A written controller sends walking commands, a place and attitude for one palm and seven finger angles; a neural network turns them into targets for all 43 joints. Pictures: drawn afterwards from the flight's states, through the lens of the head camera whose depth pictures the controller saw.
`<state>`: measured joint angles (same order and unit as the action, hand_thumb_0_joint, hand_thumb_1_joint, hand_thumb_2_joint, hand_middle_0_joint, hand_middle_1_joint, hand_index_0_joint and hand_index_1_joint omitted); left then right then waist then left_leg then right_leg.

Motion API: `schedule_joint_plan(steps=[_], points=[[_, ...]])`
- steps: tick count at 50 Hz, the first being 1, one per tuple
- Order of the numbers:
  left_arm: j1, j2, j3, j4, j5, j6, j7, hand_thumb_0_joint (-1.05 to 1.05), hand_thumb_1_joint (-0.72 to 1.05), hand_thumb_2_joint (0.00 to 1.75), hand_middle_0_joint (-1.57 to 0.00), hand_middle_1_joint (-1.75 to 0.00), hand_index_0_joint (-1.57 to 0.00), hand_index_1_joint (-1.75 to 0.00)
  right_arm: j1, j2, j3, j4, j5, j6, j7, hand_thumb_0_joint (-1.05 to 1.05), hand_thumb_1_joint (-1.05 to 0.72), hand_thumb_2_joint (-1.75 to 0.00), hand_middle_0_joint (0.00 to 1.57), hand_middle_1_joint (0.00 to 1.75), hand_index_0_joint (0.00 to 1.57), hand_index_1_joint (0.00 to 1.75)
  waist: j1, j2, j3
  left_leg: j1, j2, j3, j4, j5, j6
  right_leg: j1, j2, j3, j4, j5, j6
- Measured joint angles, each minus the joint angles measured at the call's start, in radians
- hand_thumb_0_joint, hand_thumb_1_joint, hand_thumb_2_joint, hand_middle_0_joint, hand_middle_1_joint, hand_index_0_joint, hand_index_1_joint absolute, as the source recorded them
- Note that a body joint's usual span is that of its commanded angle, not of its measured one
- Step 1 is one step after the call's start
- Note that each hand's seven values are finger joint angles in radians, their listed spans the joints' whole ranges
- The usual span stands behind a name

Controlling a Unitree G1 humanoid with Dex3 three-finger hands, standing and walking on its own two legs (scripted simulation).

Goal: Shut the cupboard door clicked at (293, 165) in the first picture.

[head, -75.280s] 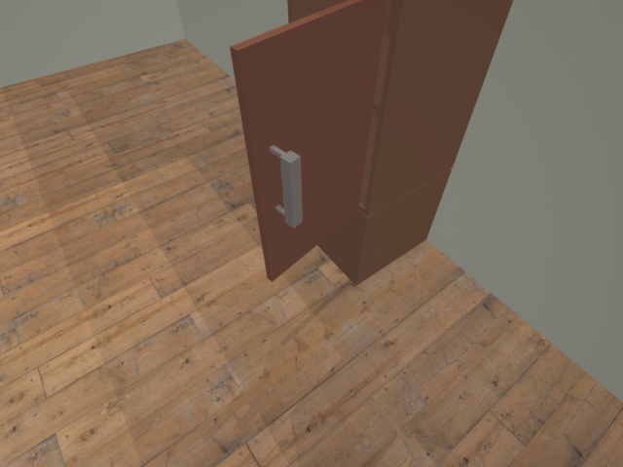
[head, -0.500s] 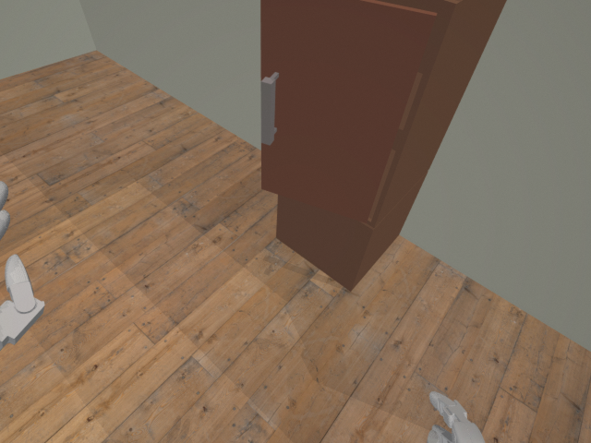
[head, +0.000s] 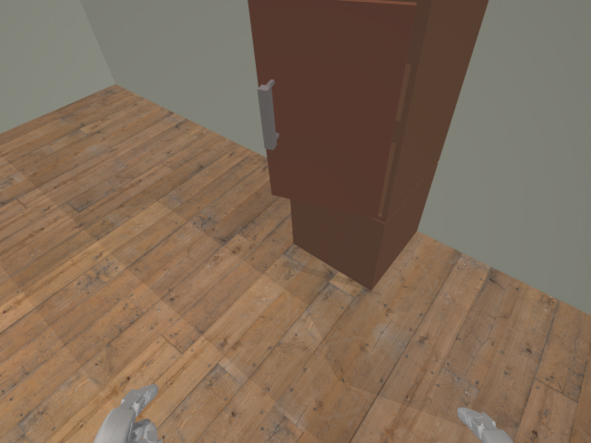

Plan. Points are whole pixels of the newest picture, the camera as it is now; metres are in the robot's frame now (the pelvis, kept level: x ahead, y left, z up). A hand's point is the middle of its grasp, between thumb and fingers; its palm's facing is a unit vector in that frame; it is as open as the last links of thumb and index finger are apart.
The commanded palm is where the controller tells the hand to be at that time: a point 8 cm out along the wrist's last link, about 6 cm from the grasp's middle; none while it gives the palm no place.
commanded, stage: let the arm hang, fingers relaxed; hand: left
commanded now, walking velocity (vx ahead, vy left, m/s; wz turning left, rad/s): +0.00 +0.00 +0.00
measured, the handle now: (271, 115) +0.89 +0.10 -0.02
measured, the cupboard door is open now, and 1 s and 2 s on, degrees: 19 19 19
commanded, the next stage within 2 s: look to check the result in 0.90 s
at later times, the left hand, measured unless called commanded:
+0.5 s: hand out of the picture -0.02 +0.18 -0.16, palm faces +0.02 -0.97 -0.26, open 7.4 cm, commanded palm none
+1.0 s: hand out of the picture +0.02 +0.15 -0.16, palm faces +0.02 -0.98 -0.18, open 7.4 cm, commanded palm none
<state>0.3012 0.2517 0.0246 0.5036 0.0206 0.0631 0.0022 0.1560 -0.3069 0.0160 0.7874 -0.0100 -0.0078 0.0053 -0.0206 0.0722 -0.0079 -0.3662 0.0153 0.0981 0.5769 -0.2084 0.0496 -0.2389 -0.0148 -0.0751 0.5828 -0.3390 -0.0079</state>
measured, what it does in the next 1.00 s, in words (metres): stands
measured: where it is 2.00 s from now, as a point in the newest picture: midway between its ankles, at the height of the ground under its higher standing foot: outside the picture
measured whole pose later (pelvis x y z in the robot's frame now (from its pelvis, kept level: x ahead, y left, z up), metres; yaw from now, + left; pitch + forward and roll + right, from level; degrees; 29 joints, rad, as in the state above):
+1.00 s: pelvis +0.03 -0.02 +0.01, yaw +0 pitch -2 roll +0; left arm 0.29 0.14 0.01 1.14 0.01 0.00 0.03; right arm 0.27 -0.16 0.01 1.13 -0.01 0.01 -0.04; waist -0.01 0.00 0.04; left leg -0.21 0.03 0.09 0.40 -0.16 0.01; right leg -0.07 0.02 -0.08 0.37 -0.27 -0.04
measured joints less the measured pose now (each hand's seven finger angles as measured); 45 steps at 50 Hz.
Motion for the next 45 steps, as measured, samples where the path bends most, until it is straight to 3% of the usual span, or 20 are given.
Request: schedule_joint_plan(steps=[4,8,23,45], points=[[0.014,-0.071,-0.05,0.218,-0.003,0.01,0.001,0.02,0.91,0.9,-0.2,-0.3,-0.2,-0.3,0.053,0.042,0.009,0.053,-0.01,0.029,-0.001,0.01,-0.91,-0.9,0.21,0.3,0.2,0.3,-0.013,-0.078,0.037,0.013,0.002,-0.01,-0.009,0.007,-0.013,0.012,0.004,-0.009,0.002,-0.005,-0.012],[0.007,-0.049,-0.013,0.345,-0.005,-0.012,0.02,-0.01,1.0,0.9,-0.21,-0.3,-0.2,-0.3,0.115,0.088,0.013,0.139,-0.014,0.048,-0.006,0.01,-0.91,-0.9,0.2,0.3,0.2,0.3,0.005,-0.124,0.063,0.022,0.014,-0.034,-0.032,0.022,-0.027,0.037,0.021,-0.032,-0.046,0.017,-0.025],[0.036,-0.055,-0.009,0.608,-0.005,-0.046,0.019,0.01,0.92,0.9,-0.2,-0.3,-0.2,-0.3,0.142,0.122,-0.012,0.297,-0.001,0.038,-0.029,0.01,-0.91,-0.9,0.21,0.3,0.2,0.3,0.011,-0.032,0.054,0.102,0.015,-0.013,-0.128,0.053,-0.025,0.114,0.028,-0.01,-0.156,0.066,-0.022],[-0.019,-0.111,-0.018,0.63,-0.005,-0.066,0.027,0.01,0.92,0.9,-0.2,-0.3,-0.2,-0.3,0.11,0.147,-0.01,0.341,-0.002,0.021,-0.04,0.0,-0.91,-0.9,0.2,0.3,0.2,0.3,0.011,-0.077,0.034,0.156,0.015,-0.004,-0.173,0.05,-0.038,0.164,0.031,0.0,-0.201,0.065,-0.027]])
